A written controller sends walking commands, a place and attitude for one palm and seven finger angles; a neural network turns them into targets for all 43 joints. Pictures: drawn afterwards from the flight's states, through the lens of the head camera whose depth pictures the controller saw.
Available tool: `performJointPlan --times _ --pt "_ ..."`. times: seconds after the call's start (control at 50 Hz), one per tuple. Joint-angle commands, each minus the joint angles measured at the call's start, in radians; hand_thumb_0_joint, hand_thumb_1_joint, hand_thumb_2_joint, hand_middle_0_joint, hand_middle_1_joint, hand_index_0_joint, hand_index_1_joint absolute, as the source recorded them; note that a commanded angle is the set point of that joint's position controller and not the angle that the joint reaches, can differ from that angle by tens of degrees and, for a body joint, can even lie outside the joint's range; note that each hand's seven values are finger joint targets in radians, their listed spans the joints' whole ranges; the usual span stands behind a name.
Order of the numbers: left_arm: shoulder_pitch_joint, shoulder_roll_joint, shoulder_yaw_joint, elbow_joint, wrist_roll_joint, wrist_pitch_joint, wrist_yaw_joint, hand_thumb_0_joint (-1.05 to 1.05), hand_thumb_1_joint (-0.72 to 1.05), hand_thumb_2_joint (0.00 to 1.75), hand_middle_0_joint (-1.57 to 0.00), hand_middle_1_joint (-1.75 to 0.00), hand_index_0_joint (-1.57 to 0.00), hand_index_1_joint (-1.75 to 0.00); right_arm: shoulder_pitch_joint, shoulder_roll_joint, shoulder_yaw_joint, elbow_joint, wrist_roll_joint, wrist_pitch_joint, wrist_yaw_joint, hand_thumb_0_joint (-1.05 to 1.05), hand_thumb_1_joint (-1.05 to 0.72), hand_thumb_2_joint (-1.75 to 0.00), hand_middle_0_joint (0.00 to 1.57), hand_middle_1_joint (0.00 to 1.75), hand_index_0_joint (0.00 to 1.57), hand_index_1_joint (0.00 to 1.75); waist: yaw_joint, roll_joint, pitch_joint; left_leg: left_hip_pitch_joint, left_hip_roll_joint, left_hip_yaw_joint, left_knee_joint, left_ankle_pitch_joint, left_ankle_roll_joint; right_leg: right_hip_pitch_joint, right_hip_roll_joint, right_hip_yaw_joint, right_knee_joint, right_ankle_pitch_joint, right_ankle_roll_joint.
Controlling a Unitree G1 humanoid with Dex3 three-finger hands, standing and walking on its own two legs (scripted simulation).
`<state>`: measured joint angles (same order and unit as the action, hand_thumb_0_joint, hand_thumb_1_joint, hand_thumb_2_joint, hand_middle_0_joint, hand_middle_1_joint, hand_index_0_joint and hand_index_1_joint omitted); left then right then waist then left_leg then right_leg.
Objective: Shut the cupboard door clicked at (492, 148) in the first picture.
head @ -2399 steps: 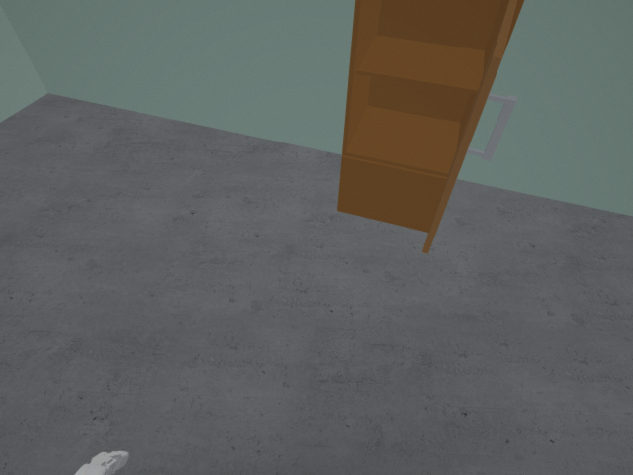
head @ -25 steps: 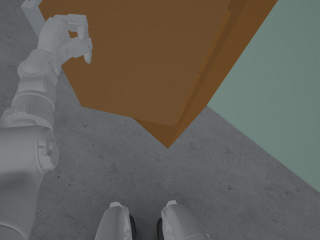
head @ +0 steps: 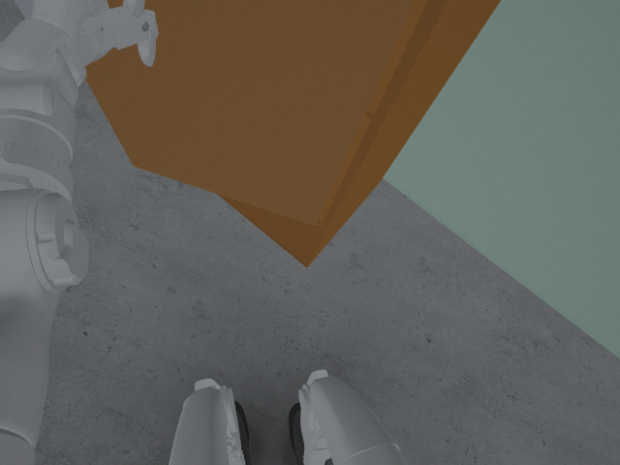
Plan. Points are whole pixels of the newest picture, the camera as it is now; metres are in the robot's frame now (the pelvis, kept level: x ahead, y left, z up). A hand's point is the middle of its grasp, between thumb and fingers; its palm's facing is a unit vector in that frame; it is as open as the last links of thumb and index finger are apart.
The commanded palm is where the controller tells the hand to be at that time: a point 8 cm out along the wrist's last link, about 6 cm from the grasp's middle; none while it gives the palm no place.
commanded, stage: pull the fist back off the door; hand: left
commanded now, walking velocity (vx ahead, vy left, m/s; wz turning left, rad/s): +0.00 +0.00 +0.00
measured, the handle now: out of the picture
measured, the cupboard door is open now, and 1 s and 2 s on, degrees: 22 18 18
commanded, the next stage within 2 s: draw the hand back to the body in 0.94 s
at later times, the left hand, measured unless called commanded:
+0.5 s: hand (171, 24) +0.58 +0.07 +0.12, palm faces +0.05 -1.00 -0.01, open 3.1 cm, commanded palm +0.54 +0.12 +0.11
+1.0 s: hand (159, 97) +0.50 +0.09 +0.11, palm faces +0.03 -1.00 -0.02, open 3.1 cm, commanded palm +0.48 +0.14 +0.11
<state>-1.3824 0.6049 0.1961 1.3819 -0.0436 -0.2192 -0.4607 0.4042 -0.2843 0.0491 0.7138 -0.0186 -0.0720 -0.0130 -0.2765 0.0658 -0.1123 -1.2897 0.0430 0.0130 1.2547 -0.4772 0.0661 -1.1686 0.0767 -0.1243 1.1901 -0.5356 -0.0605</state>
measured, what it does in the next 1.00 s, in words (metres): stands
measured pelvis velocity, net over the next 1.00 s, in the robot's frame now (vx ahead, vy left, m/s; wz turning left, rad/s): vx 0.01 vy -0.01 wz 0.04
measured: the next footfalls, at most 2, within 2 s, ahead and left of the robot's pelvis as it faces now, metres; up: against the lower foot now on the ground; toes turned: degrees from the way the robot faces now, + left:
none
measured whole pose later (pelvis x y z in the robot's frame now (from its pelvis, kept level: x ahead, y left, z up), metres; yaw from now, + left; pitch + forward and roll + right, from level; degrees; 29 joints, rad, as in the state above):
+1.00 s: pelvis +0.01 -0.01 +0.04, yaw +2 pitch +20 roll -1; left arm -0.86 0.21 0.19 1.16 -0.04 -0.50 0.06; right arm 0.31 -0.27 -0.02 0.64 -0.03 0.02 0.07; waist -0.15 0.03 -0.15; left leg -0.97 0.01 0.04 1.06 -0.43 0.04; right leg -0.88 0.06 -0.08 1.05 -0.51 -0.07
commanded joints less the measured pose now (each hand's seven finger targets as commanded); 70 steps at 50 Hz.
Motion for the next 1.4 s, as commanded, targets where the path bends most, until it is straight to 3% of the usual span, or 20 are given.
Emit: performJointPlan --times 0.0,0.04,0.06,0.1,0.14,0.18,0.24,0.34,0.4,0.48,0.54,0.64,0.72,0.84,0.94,1.02,1.04,1.1,1.2,1.38 --pt "-0.607 0.096 0.012 -0.219 -0.015 -0.048 -0.013 0.0 0.9 0.9 -1.3 -1.5 -1.3 -1.5 0.225 -0.208 -0.074 0.008 0.002 -0.019 -0.021 0.0 -0.9 -0.9 0.2 0.3 0.2 0.3 -0.087 0.19 -0.581 0.669 -0.004 -0.144 -0.047 0.416 0.006 -0.023 0.013 0.083 -0.16 0.28 0.021" --pt "-0.608 0.121 0.018 -0.198 -0.009 -0.038 -0.017 0.0 0.9 0.9 -1.3 -1.5 -1.3 -1.5 0.224 -0.211 -0.07 0.01 0.002 -0.019 -0.023 0.0 -0.9 -0.9 0.2 0.3 0.2 0.3 -0.091 0.177 -0.582 0.628 -0.005 -0.133 -0.031 0.4 0.008 -0.001 0.012 0.091 -0.159 0.285 0.025" --pt "-0.588 0.176 0.241 -0.212 -0.08 -0.017 0.185 0.0 0.9 0.9 -1.3 -1.5 -1.3 -1.5 0.291 -0.18 -0.054 -0.043 -0.013 -0.02 -0.004 0.0 -0.9 -0.9 0.2 0.3 0.2 0.3 -0.039 0.195 -0.587 0.573 0.017 -0.153 -0.06 0.392 -0.005 0.055 -0.002 0.103 -0.17 0.295 0.018" --pt "-0.503 0.078 0.219 -0.212 -0.044 -0.013 0.367 0.0 0.9 0.9 -1.3 -1.5 -1.3 -1.5 0.305 -0.174 -0.066 -0.056 -0.036 -0.016 0.039 0.0 -0.9 -0.9 0.2 0.3 0.2 0.3 -0.036 0.164 -0.629 0.594 0.018 -0.166 -0.078 0.428 -0.015 0.066 -0.003 0.091 -0.153 0.313 0.029" --pt "-0.464 -0.01 0.18 -0.326 0.027 -0.063 0.532 0.0 0.9 0.9 -1.3 -1.5 -1.3 -1.5 0.316 -0.157 -0.079 -0.074 -0.065 -0.004 0.083 0.0 -0.9 -0.9 0.2 0.3 0.2 0.3 -0.011 0.236 -0.668 0.67 0.017 -0.16 -0.086 0.499 -0.029 0.061 -0.008 0.086 -0.151 0.358 0.034" --pt "-0.455 -0.055 0.092 -0.374 0.129 -0.118 0.608 0.0 0.9 0.9 -1.3 -1.5 -1.3 -1.5 0.332 -0.161 -0.096 -0.061 -0.078 0.016 0.117 0.0 -0.9 -0.9 0.2 0.3 0.2 0.3 -0.036 0.211 -0.681 0.718 0.018 -0.161 -0.091 0.519 -0.032 0.064 -0.005 0.084 -0.164 0.374 0.04" --pt "-0.465 -0.09 0.043 -0.4 0.125 -0.147 0.568 0.0 0.9 0.9 -1.3 -1.5 -1.3 -1.5 0.329 -0.171 -0.114 -0.055 -0.061 0.046 0.128 0.0 -0.9 -0.9 0.2 0.3 0.2 0.3 -0.043 0.199 -0.71 0.77 0.008 -0.163 -0.129 0.502 -0.034 0.129 0.0 0.089 -0.201 0.399 0.037" --pt "-0.387 -0.02 0.149 -0.39 0.051 -0.172 0.54 0.0 0.9 0.9 -1.3 -1.5 -1.3 -1.5 0.313 -0.161 -0.104 -0.06 -0.045 0.061 0.112 0.0 -0.9 -0.9 0.2 0.3 0.2 0.3 0.005 0.148 -0.682 0.729 -0.014 -0.122 -0.177 0.486 -0.027 0.276 0.002 0.106 -0.242 0.461 0.038" --pt "-0.266 0.016 0.196 -0.36 0.068 -0.224 0.563 0.0 0.9 0.9 -1.3 -1.5 -1.3 -1.5 0.31 -0.149 -0.096 -0.07 -0.051 0.063 0.114 0.0 -0.9 -0.9 0.2 0.3 0.2 0.3 0.035 0.077 -0.614 0.626 -0.027 -0.089 -0.193 0.467 -0.019 0.38 -0.004 0.127 -0.246 0.527 0.044" --pt "-0.021 -0.067 0.153 -0.31 0.068 -0.248 0.544 0.0 0.9 0.9 -1.3 -1.5 -1.3 -1.5 0.281 -0.137 -0.105 -0.101 -0.038 0.078 0.122 0.0 -0.9 -0.9 0.2 0.3 0.2 0.3 0.064 -0.021 -0.519 0.538 -0.042 -0.046 -0.223 0.429 -0.017 0.495 -0.017 0.154 -0.28 0.624 0.058" --pt "0.041 -0.1 0.139 -0.303 0.037 -0.242 0.515 0.0 0.9 0.9 -1.3 -1.5 -1.3 -1.5 0.261 -0.139 -0.109 -0.113 -0.024 0.091 0.114 0.0 -0.9 -0.9 0.2 0.3 0.2 0.3 0.07 -0.072 -0.466 0.512 -0.05 -0.031 -0.243 0.386 -0.015 0.531 -0.026 0.169 -0.302 0.646 0.068" --pt "0.019 -0.185 0.076 -0.471 -0.014 -0.313 0.492 0.0 0.9 0.9 -1.3 -1.5 -1.3 -1.5 0.211 -0.129 -0.123 -0.117 -0.015 0.088 0.103 0.0 -0.9 -0.9 0.2 0.3 0.2 0.3 0.085 0.002 -0.52 0.639 -0.054 -0.033 -0.253 0.409 -0.02 0.508 -0.028 0.165 -0.305 0.628 0.062" --pt "-0.006 -0.248 0.002 -0.5 -0.01 -0.351 0.495 0.0 0.9 0.9 -1.3 -1.5 -1.3 -1.5 0.179 -0.13 -0.131 -0.09 -0.008 0.086 0.097 0.0 -0.9 -0.9 0.2 0.3 0.2 0.3 0.066 0.009 -0.498 0.715 -0.046 -0.048 -0.249 0.401 -0.02 0.414 -0.028 0.152 -0.306 0.554 0.064" --pt "0.057 -0.252 0.005 -0.498 -0.013 -0.352 0.515 0.0 0.9 0.9 -1.3 -1.5 -1.3 -1.5 0.118 -0.127 -0.127 -0.1 -0.003 0.09 0.084 0.0 -0.9 -0.9 0.2 0.3 0.2 0.3 0.095 0.004 -0.499 0.729 -0.049 -0.049 -0.26 0.38 -0.024 0.416 -0.03 0.146 -0.303 0.51 0.057" --pt "-0.011 -0.232 0.005 -0.436 -0.003 -0.35 0.531 0.0 0.9 0.9 -1.3 -1.5 -1.3 -1.5 0.09 -0.129 -0.118 -0.096 -0.002 0.089 0.072 0.0 -0.9 -0.9 0.2 0.3 0.2 0.3 0.063 -0.045 -0.433 0.665 -0.048 -0.054 -0.261 0.294 -0.019 0.382 -0.033 0.155 -0.312 0.426 0.064" --pt "-0.015 -0.255 -0.006 -0.402 -0.005 -0.352 0.529 0.0 0.9 0.9 -1.3 -1.5 -1.3 -1.5 0.081 -0.127 -0.114 -0.101 -0.005 0.081 0.074 0.0 -0.9 -0.9 0.2 0.3 0.2 0.3 0.071 -0.007 -0.457 0.685 -0.047 -0.064 -0.263 0.29 -0.025 0.353 -0.032 0.142 -0.3 0.389 0.055" --pt "0.01 -0.242 0.011 -0.384 -0.006 -0.349 0.53 0.0 0.9 0.9 -1.3 -1.5 -1.3 -1.5 0.086 -0.132 -0.115 -0.101 -0.006 0.081 0.074 0.0 -0.9 -0.9 0.2 0.3 0.2 0.3 0.078 -0.023 -0.46 0.69 -0.044 -0.07 -0.264 0.297 -0.027 0.349 -0.029 0.136 -0.296 0.383 0.051" --pt "0.161 -0.182 0.078 -0.45 -0.023 -0.336 0.515 0.0 0.9 0.9 -1.3 -1.5 -1.3 -1.5 0.081 -0.137 -0.113 -0.146 0.001 0.088 0.075 0.0 -0.9 -0.9 0.2 0.3 0.2 0.3 0.152 -0.012 -0.544 0.725 -0.049 -0.053 -0.297 0.355 -0.029 0.464 -0.026 0.137 -0.299 0.447 0.044" --pt "0.348 -0.187 0.058 -0.696 -0.065 -0.29 0.472 0.0 0.9 0.9 -1.3 -1.5 -1.3 -1.5 0.045 -0.124 -0.108 -0.217 0.032 0.102 0.059 0.0 -0.9 -0.9 0.2 0.3 0.2 0.3 0.192 -0.064 -0.523 0.777 -0.048 -0.026 -0.373 0.375 -0.021 0.617 -0.02 0.145 -0.371 0.517 0.053" --pt "0.625 -0.248 -0.026 -0.958 -0.135 -0.183 0.42 0.0 0.9 0.9 -1.3 -1.5 -1.3 -1.5 -0.054 -0.11 -0.096 -0.226 0.071 0.058 0.018 0.0 -0.9 -0.9 0.2 0.3 0.2 0.3 0.203 -0.091 -0.254 0.872 -0.04 -0.019 -0.516 0.258 -0.013 0.641 -0.024 0.132 -0.53 0.372 0.062"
